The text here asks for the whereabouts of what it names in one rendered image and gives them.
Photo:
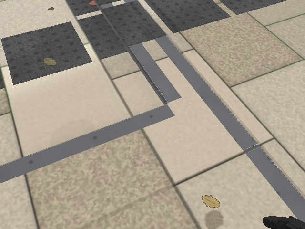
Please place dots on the robot right hand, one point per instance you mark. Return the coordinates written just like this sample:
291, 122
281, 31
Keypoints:
275, 222

